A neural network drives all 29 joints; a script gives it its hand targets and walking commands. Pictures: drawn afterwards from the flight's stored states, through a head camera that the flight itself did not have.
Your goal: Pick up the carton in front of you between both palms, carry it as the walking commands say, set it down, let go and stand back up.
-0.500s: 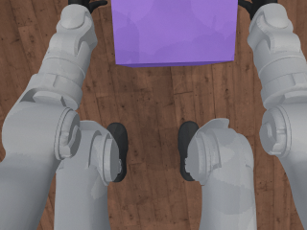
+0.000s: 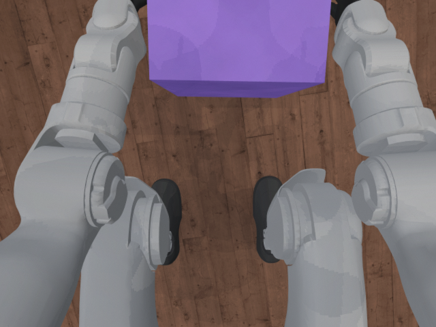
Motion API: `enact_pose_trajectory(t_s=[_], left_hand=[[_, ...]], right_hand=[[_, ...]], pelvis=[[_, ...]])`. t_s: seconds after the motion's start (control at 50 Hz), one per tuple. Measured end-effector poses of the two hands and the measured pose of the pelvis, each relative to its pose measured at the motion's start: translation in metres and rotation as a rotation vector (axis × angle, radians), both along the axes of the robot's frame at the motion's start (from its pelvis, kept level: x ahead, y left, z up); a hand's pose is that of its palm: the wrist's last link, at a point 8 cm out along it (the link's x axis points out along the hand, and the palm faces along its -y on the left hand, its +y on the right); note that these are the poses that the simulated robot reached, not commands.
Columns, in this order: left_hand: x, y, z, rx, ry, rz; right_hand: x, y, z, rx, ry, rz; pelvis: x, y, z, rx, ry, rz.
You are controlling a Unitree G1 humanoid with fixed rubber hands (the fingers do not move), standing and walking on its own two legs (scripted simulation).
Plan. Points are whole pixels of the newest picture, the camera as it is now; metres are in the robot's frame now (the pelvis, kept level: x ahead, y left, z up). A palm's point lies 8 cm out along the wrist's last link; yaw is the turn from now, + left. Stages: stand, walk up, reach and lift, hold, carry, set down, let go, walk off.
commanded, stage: reach and lift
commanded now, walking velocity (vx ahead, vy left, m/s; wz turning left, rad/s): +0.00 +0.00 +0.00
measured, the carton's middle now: (232, 26) +0.54 -0.04 -0.22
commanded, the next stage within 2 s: none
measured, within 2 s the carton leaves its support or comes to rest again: neither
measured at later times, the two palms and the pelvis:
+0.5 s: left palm out of the picture +0.51 +0.10 +0.06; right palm out of the picture +0.48 -0.20 +0.06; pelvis +0.00 +0.02 +0.12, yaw -4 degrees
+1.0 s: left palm out of the picture +0.47 +0.11 +0.21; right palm out of the picture +0.44 -0.19 +0.21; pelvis +0.04 +0.01 +0.25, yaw -4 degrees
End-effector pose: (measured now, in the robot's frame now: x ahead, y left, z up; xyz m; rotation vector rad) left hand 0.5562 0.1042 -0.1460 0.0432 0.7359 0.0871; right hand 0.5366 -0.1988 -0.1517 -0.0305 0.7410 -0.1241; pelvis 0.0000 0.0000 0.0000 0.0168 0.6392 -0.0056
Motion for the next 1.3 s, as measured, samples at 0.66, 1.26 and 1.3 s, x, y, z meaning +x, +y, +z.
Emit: enact_pose_trajectory(t_s=[0.66, 1.26, 1.3], left_hand=[[-0.056, -0.005, 0.244, -0.052, -0.062, -0.006], [-0.110, 0.013, 0.439, -0.047, -0.054, -0.003], [-0.113, 0.014, 0.451, -0.047, -0.054, -0.004]], right_hand=[[-0.069, -0.001, 0.247, 0.027, -0.060, -0.116], [-0.121, 0.017, 0.441, 0.048, -0.053, -0.123], [-0.124, 0.018, 0.453, 0.048, -0.053, -0.123]], pelvis=[[0.007, 0.020, 0.151, -0.005, 0.102, -0.060], [0.069, 0.011, 0.319, -0.021, -0.203, -0.077], [0.073, 0.011, 0.330, -0.023, -0.232, -0.077]])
